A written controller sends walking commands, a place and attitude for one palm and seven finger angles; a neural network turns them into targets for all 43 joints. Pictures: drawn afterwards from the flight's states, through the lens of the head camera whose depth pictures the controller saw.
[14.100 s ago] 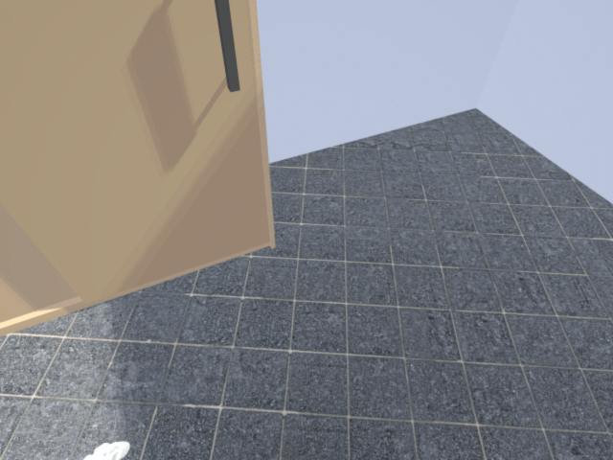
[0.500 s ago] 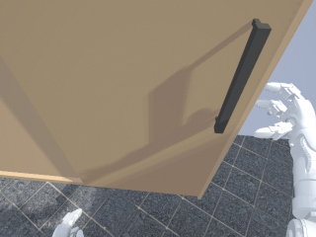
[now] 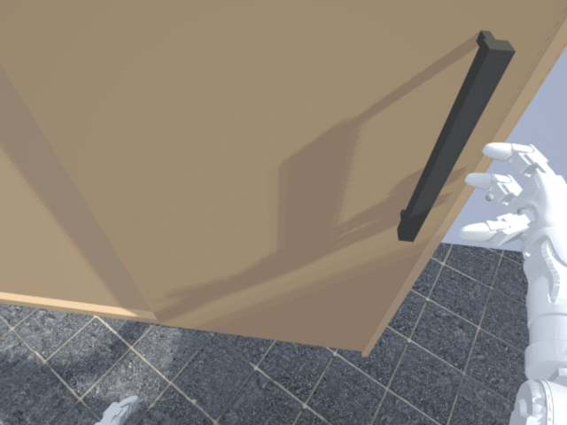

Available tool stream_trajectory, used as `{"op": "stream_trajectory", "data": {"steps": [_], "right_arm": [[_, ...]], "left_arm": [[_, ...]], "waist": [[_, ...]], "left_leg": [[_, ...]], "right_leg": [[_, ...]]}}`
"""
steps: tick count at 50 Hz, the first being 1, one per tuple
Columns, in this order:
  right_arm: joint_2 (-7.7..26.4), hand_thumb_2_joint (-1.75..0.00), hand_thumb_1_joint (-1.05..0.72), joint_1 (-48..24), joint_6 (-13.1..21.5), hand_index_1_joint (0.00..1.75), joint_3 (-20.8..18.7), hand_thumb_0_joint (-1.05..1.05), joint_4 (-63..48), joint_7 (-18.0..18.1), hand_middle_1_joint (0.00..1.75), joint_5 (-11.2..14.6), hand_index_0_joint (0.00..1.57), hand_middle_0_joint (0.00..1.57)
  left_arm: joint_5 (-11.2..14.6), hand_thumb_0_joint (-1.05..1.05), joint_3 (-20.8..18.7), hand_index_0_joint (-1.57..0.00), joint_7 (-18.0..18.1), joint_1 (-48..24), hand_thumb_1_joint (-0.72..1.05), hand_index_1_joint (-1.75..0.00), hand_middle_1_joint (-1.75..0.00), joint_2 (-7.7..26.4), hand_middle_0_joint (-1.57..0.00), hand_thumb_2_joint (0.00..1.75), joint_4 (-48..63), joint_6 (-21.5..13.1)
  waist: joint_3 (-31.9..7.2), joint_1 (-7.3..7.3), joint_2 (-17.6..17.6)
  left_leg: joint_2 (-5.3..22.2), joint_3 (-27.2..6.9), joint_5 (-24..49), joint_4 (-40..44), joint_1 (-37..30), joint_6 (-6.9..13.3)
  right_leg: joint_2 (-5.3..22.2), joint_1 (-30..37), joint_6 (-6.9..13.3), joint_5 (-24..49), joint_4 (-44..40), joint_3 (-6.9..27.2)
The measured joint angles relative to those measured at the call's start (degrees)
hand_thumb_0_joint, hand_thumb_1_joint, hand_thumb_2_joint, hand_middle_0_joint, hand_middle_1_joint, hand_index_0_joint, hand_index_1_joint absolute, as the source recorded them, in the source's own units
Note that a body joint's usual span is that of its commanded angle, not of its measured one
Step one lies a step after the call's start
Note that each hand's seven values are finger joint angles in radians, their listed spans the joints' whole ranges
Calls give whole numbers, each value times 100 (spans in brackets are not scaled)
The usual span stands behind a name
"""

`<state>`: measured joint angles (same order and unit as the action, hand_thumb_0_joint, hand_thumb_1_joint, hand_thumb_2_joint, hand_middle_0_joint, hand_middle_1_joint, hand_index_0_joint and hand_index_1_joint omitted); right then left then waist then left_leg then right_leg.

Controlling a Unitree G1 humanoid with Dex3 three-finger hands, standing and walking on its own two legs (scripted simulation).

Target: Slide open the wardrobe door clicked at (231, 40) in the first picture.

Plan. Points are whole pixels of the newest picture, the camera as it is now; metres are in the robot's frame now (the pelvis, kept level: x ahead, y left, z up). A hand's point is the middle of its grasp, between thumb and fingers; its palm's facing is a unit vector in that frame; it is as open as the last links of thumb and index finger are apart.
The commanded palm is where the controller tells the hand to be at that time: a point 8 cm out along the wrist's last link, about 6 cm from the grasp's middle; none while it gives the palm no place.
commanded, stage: move the hooked fingers beside the handle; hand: right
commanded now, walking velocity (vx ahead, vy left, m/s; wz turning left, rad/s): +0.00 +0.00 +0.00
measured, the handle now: (437, 155) +0.47 -0.17 +0.16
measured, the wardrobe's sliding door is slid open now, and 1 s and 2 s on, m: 0.00 0.00 0.00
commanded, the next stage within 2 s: feel for the door with the fingertips in 0.46 s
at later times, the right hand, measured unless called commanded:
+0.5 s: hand (496, 202) +0.39 -0.23 +0.15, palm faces +0.06 +1.00 +0.01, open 14.0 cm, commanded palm +0.37 -0.28 +0.15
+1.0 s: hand (459, 194) +0.41 -0.19 +0.15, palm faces +0.03 +1.00 +0.03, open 14.0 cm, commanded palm +0.37 -0.24 +0.15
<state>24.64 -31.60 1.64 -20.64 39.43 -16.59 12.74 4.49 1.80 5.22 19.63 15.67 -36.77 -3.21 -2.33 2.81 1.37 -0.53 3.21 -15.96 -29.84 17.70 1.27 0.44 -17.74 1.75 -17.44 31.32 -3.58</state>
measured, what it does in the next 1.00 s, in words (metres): stands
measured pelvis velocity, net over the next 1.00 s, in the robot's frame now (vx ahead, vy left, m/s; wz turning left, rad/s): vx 0.00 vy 0.00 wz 0.01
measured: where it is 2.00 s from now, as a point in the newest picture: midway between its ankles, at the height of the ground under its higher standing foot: outside the picture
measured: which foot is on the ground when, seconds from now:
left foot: down 0.00-1.00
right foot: down 0.00-1.00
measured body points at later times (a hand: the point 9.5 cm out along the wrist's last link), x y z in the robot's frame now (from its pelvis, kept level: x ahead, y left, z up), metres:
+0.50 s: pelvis -0.01 +0.00 +0.00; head +0.00 +0.01 +0.45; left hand +0.12 +0.25 -0.10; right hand +0.38 -0.28 +0.16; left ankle -0.01 +0.11 -0.73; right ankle -0.02 -0.10 -0.73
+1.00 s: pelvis +0.00 +0.00 +0.00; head +0.01 +0.00 +0.45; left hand +0.10 +0.25 -0.11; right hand +0.40 -0.24 +0.15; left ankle -0.01 +0.11 -0.73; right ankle -0.02 -0.10 -0.73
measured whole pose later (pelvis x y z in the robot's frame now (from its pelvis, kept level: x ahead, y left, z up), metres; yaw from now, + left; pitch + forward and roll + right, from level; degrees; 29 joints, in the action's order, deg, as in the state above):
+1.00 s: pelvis +0.00 +0.00 +0.00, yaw +1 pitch +3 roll +1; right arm 18.5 -29.5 -0.1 -16.7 32.2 -10.4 11.9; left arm 4.1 1.9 4.0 18.6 14.2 -36.5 -3.2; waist -2.6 2.6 1.2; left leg -0.5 2.3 -15.7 -29.7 17.1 1.0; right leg 0.4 -16.7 1.9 -17.3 30.8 -4.3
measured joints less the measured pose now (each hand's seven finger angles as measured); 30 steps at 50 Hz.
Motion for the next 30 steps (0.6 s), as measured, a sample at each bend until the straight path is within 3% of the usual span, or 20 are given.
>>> {"op": "stream_trajectory", "data": {"steps": [16, 30], "right_arm": [[-162, -30, 51, 50, -180, 120, 236, -2, -229, 112, 120, 34, 30, 30], [74, -30, 51, -435, 1, 120, 249, -2, 494, -12, 120, -6, 30, 30]], "left_arm": [[27, 1, 68, -20, 36, -363, 90, -30, -30, -54, -20, 90, 85, -83], [36, 1, 117, -20, 57, -276, 90, -30, -30, -17, -20, 90, 37, -71]], "waist": [[-13, -108, 9], [44, -53, -38]], "left_leg": [[34, 82, 16, -10, -97, 6], [35, 119, 34, -86, 64, 11]], "right_leg": [[-34, 64, -4, 53, 7, 83], [-30, -129, -2, 61, 125, 120]]}}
